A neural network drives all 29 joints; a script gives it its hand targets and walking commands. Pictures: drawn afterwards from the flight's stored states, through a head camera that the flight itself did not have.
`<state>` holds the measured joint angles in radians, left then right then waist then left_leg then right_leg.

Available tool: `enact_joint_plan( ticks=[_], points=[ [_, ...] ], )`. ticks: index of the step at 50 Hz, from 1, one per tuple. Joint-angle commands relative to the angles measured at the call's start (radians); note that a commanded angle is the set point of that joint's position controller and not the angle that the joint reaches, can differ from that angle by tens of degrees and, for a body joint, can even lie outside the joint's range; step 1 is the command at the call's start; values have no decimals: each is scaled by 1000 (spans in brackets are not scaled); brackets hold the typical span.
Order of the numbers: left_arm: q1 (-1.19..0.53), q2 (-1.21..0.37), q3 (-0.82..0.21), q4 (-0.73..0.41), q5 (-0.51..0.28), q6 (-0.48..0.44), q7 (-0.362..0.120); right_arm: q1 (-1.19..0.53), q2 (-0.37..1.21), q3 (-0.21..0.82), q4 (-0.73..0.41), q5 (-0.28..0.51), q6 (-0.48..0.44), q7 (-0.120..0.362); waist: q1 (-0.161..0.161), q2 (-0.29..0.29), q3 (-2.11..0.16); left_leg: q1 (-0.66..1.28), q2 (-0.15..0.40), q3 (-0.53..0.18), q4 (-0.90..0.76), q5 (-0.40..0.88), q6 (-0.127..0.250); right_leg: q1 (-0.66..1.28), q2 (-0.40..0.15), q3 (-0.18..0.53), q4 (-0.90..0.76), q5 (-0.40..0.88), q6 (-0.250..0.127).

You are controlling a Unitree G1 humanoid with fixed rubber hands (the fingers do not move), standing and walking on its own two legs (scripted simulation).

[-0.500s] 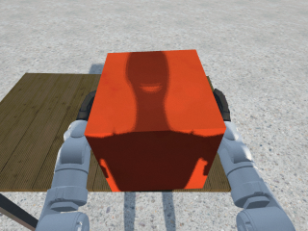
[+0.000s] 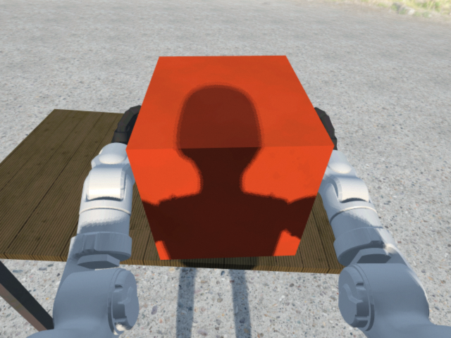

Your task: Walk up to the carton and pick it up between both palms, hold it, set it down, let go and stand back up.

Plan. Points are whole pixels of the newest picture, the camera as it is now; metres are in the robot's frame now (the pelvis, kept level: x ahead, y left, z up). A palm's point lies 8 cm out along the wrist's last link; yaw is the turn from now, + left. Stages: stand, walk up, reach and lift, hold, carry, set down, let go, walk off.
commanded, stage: reach and lift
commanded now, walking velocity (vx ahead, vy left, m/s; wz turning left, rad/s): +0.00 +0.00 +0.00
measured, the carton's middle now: (225, 153) +0.43 -0.01 +0.15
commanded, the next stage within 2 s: hold in 1.36 s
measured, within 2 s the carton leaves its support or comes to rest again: neither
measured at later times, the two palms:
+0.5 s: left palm (129, 130) +0.40 +0.16 +0.22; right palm (331, 122) +0.41 -0.19 +0.23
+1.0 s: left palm (126, 122) +0.39 +0.16 +0.24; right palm (338, 109) +0.40 -0.19 +0.26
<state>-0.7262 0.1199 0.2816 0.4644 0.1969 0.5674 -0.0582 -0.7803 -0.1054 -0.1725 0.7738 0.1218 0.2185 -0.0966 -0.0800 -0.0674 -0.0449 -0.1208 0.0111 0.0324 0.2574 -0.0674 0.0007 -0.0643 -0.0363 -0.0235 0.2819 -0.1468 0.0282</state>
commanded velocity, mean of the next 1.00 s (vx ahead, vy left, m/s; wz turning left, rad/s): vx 0.00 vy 0.00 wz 0.00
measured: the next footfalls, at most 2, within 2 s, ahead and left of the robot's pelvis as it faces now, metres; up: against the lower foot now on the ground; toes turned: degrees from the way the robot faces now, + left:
none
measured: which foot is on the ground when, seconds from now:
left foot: down 0.00-1.00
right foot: down 0.00-1.00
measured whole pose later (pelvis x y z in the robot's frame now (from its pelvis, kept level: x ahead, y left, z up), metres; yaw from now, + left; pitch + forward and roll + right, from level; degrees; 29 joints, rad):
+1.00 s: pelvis +0.02 -0.01 +0.00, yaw -1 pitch -2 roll -1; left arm -0.75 0.13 0.29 0.29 0.14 0.83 -0.01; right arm -0.96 -0.22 -0.03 0.75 0.33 0.50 -0.16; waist -0.08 -0.01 -0.14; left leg -0.15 0.04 0.03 0.31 -0.12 -0.02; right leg -0.07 -0.01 -0.02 0.28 -0.16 0.01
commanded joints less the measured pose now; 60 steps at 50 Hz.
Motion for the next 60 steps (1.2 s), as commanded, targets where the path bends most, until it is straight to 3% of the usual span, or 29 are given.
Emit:
enact_joint_plan(
  ticks=[1, 4, 5, 6, 9, 16, 22, 33, 44, 51, 60],
  points=[
    [-773, -619, -389, -171, -133, -84, -58, -810, 532, 277, -217, 42, -60, 149, 21, 102, -398, 246, -11, -9, -26, -105, -5, -100, 84, -75, -45, -57, 3],
    [-779, -631, -399, -167, -151, -71, -44, -843, 548, 295, -211, 59, -53, 149, 27, 84, -415, 251, -9, -11, -7, -49, 6, -93, 85, -58, -49, -33, 1],
    [-822, -641, -456, -265, -161, -69, -32, -845, 547, 307, -229, 76, -63, 135, -3, 123, -520, 281, -5, -27, 20, 44, -12, -90, 94, -67, -34, 51, 4],
    [-827, -644, -463, -277, -165, -60, -23, -857, 547, 329, -238, 97, -58, 127, 4, 133, -526, 298, -6, -28, 41, 99, -23, -90, 96, -64, -37, 75, 0],
    [-826, -623, -454, -277, -174, -34, -20, -836, 551, 349, -203, 131, -16, 111, -7, 113, -470, 288, -17, -29, 48, 98, -17, -88, 90, -45, -50, 76, 10],
    [-722, -532, -340, -266, -131, 28, -86, -794, 574, 417, -243, 214, 80, 43, 5, 45, -356, 191, -59, -17, 41, 110, 16, 77, 72, -1, -30, 281, 60],
    [-709, -494, -336, -396, -138, 49, -112, -773, 568, 483, -384, 286, 135, 4, 5, 64, -407, 231, -69, -20, 77, 231, -10, 120, 85, -3, -4, 448, 70],
    [-773, -517, -449, -549, -219, 99, -82, -753, 532, 481, -480, 322, 216, 16, -30, 107, -463, 260, -49, -36, 93, 227, -54, 18, 105, -12, -13, 347, 42],
    [-838, -526, -400, -419, -208, 151, -69, -845, 491, 409, -319, 320, 265, 60, 2, 130, -408, 197, -26, -38, 48, 73, -41, -55, 102, -4, -38, 120, 16],
    [-907, -510, -351, -365, -214, 148, -65, -912, 507, 393, -242, 337, 269, 72, 19, 104, -449, 188, -29, -34, 54, 80, -28, -36, 103, 4, -31, 151, 22],
    [-936, -470, -314, -315, -223, 144, -77, -944, 525, 387, -230, 360, 287, 45, 13, 68, -453, 162, -43, -31, 63, 86, -14, 10, 98, 18, -23, 248, 44]
  ],
)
